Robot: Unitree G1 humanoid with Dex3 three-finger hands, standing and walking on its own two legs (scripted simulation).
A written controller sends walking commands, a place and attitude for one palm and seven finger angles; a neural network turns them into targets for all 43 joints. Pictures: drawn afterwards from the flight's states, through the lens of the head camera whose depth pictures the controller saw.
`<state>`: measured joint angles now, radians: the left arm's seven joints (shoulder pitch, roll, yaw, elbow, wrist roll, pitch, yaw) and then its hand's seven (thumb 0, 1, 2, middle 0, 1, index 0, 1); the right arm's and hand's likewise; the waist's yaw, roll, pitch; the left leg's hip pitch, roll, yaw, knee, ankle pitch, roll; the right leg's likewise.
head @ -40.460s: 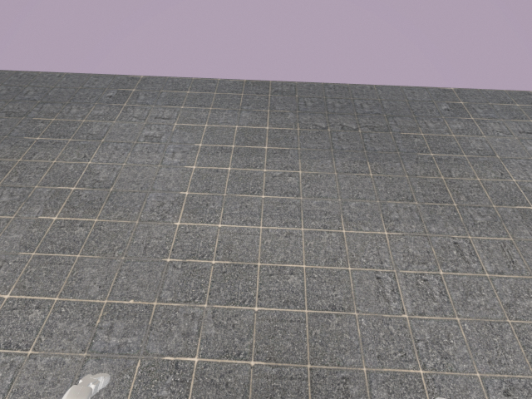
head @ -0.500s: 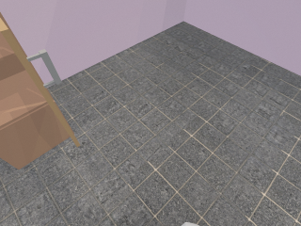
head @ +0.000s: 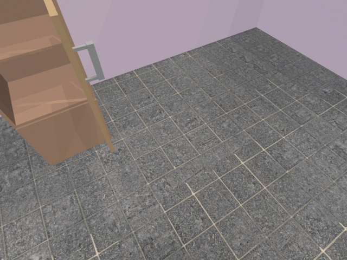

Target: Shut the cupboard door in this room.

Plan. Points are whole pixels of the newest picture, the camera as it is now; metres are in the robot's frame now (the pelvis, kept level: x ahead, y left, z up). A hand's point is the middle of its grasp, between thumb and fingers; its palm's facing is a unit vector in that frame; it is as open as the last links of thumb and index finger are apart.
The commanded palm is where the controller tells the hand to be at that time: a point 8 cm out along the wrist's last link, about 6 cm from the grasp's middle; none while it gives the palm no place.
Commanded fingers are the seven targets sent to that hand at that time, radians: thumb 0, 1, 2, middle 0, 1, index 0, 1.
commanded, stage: turn or walk to find it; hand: left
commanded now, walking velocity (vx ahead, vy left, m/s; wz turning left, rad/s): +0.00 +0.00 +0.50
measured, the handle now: (89, 63) +0.62 +0.32 +0.08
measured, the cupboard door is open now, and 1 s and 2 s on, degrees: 87 87 87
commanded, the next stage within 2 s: stand and wait in 0.28 s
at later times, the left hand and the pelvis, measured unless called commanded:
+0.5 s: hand out of the picture +0.03 +0.17 -0.15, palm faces +0.19 -0.94 -0.30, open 7.4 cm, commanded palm none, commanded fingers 0.00 0.90 0.90 -0.20 -0.30 -0.20 -0.30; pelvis -0.01 -0.04 +0.00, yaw +10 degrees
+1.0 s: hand out of the picture -0.09 +0.13 -0.18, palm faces +0.31 -0.93 -0.20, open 7.4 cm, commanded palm none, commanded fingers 0.00 0.90 0.90 -0.20 -0.30 -0.20 -0.30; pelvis -0.02 -0.03 +0.00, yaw +14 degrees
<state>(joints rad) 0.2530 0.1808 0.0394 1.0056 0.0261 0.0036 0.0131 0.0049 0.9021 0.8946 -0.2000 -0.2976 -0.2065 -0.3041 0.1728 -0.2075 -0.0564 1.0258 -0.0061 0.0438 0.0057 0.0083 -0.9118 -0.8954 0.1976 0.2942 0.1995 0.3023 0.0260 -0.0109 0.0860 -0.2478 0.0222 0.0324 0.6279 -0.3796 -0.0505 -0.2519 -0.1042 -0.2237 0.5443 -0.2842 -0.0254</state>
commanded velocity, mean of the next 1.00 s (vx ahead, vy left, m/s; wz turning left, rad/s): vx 0.00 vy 0.00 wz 0.17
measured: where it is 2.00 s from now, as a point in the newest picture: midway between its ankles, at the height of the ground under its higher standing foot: outside the picture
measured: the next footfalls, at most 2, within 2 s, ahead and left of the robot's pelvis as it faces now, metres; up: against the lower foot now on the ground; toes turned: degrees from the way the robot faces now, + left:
left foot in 0.02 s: +0.01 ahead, +0.13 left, +0.00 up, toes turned +4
right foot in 0.40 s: +0.05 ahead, -0.12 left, +0.00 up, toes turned +4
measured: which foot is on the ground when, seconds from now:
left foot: up 0.00-0.00, down 0.02-0.40, up 0.42-0.82, down 0.84-1.00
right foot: down 0.00-0.04, up 0.06-0.38, down 0.40-1.00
